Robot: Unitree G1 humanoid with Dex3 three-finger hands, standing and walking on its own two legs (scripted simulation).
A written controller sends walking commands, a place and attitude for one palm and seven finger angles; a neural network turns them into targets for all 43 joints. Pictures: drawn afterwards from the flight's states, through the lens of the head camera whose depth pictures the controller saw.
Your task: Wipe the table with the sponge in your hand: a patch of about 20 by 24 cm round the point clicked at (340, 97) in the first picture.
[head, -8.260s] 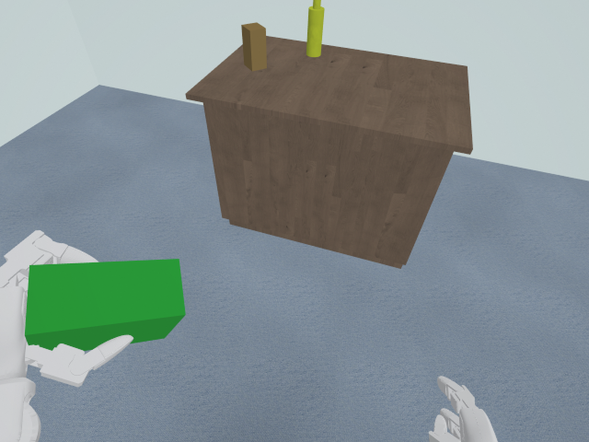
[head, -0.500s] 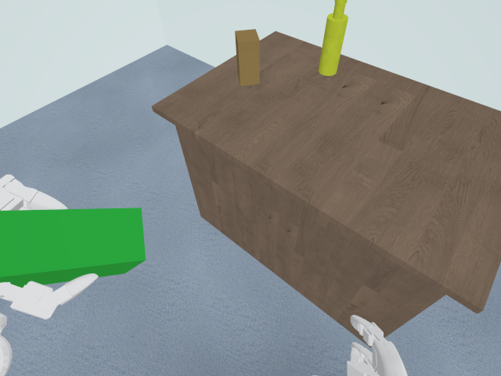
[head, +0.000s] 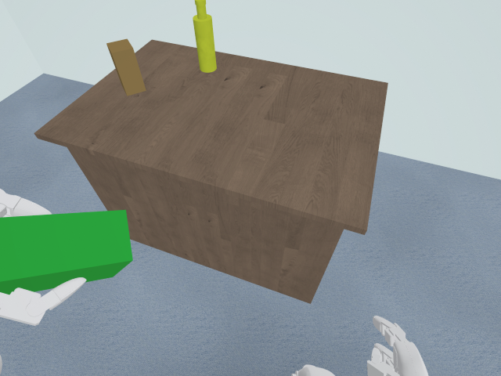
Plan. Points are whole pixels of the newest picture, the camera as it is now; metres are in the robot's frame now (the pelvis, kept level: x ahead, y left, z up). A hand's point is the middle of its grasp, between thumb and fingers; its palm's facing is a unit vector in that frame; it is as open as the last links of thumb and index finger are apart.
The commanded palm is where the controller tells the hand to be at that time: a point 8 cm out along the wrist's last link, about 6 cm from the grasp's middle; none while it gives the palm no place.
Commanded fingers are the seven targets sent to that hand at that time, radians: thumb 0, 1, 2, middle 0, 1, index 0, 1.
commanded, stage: turn to face it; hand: left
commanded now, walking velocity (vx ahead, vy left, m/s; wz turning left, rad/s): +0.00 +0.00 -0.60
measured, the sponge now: (81, 250) +0.22 +0.23 +0.15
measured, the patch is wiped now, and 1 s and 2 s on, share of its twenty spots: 0.00 0.00 0.00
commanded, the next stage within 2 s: take the last steps up to it in 1.14 s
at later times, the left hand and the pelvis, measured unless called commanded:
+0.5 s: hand (161, 268) +0.20 +0.12 +0.17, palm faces +0.15 -0.88 -0.45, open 10.5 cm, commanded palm +0.16 +0.17 +0.18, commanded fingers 0.00 0.10 1.30 -1.20 -1.60 -1.20 -1.60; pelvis -0.07 -0.06 +0.00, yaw -16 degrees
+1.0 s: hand (316, 327) +0.16 -0.04 +0.17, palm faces -0.20 -0.81 -0.56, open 10.5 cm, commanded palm +0.13 +0.04 +0.18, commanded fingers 0.00 0.10 1.30 -1.20 -1.60 -1.20 -1.60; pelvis -0.16 -0.11 +0.00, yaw -32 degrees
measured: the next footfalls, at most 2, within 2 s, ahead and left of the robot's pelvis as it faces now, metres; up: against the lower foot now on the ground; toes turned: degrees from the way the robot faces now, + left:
right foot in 0.10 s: +0.04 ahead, -0.14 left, +0.00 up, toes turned -8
left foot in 0.50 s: +0.00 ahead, +0.07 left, +0.00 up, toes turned -13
